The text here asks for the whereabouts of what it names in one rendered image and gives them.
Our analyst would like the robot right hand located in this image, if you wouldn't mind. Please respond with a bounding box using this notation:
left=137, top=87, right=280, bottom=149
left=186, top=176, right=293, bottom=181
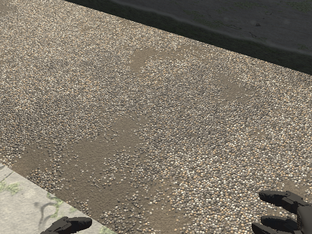
left=252, top=190, right=312, bottom=234

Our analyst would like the robot left hand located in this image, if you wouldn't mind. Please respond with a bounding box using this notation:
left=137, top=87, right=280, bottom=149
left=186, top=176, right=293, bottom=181
left=40, top=216, right=93, bottom=234

